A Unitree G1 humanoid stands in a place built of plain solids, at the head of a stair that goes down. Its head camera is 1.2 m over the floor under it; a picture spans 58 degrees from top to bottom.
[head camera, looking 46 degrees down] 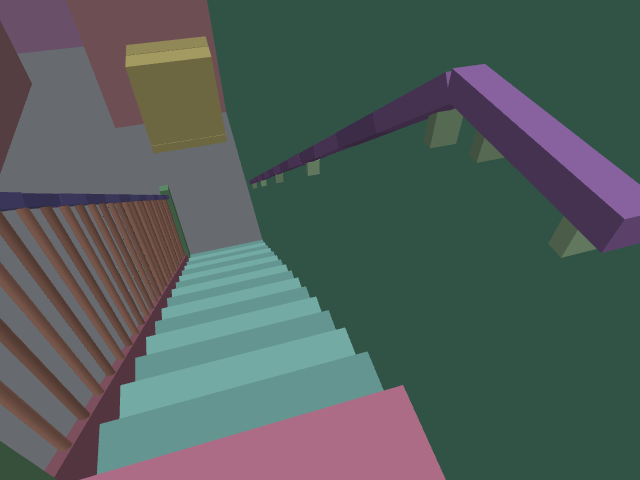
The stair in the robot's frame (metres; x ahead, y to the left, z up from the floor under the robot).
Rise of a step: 0.18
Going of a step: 0.22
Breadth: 0.90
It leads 17 degrees to the left of straight ahead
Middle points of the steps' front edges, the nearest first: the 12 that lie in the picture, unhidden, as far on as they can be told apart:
0.44 0.19 0.00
0.66 0.26 -0.18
0.87 0.32 -0.36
1.08 0.39 -0.54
1.30 0.45 -0.72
1.51 0.52 -0.90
1.73 0.58 -1.09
1.94 0.64 -1.27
2.16 0.71 -1.45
2.37 0.77 -1.63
2.58 0.83 -1.81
2.80 0.90 -1.99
